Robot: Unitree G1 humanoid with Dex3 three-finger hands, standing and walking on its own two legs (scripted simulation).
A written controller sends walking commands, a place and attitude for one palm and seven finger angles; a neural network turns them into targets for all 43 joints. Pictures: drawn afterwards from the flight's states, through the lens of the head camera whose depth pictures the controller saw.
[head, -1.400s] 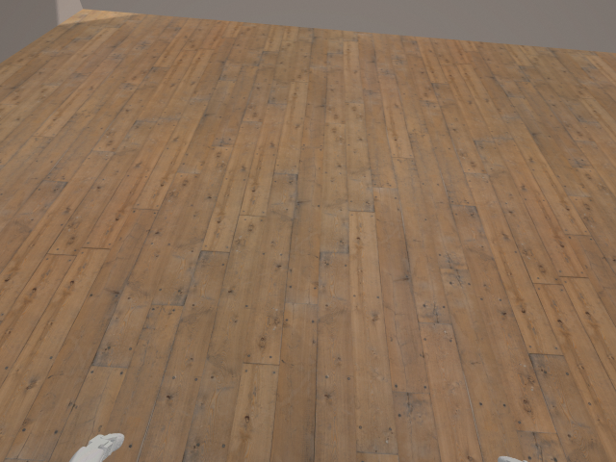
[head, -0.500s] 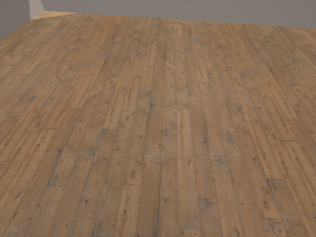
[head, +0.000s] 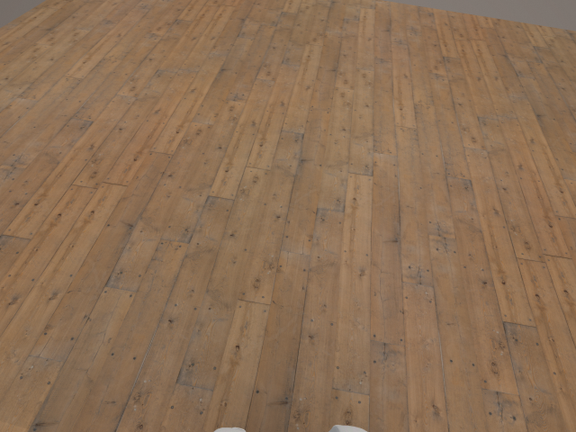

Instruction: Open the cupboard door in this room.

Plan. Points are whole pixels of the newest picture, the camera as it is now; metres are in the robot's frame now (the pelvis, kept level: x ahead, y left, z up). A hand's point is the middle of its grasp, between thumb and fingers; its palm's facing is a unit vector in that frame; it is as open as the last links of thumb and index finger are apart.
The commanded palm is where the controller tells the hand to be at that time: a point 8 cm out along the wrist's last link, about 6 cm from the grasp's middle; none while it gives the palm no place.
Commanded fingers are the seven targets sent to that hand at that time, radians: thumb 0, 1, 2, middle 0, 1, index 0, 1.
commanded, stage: turn or walk to find it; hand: left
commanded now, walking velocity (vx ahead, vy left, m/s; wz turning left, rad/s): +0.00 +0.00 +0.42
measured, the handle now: out of the picture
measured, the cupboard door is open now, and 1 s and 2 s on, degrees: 0 0 0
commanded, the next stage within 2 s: stand and wait in 1.42 s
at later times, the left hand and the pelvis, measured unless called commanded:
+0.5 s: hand out of the picture -0.04 +0.15 -0.15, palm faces +0.27 -0.93 -0.26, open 7.4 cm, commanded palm none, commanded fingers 0.00 0.90 0.90 -0.20 -0.30 -0.20 -0.30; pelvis -0.04 -0.05 +0.01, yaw +15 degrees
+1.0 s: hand out of the picture -0.12 +0.21 -0.16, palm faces +0.47 -0.85 -0.23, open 7.4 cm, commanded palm none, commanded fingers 0.00 0.90 0.90 -0.20 -0.30 -0.20 -0.30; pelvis -0.10 -0.01 +0.01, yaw +26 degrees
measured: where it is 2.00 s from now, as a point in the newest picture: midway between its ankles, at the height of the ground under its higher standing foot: outside the picture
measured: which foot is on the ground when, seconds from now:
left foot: down 0.00-0.22, up 0.24-0.64, down 0.66-1.00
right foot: up 0.00-0.18, down 0.20-0.68, up 0.70-1.00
